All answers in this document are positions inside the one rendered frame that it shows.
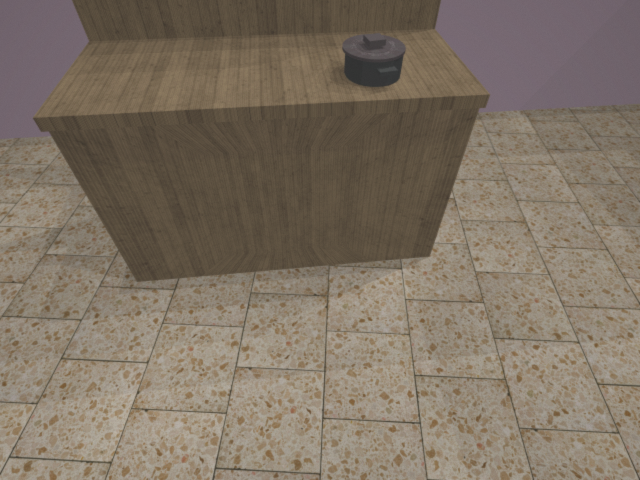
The knob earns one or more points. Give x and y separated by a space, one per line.
374 40

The lid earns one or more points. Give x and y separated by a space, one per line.
356 48

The pot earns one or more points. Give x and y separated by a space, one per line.
372 74

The table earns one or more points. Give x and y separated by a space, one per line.
222 136

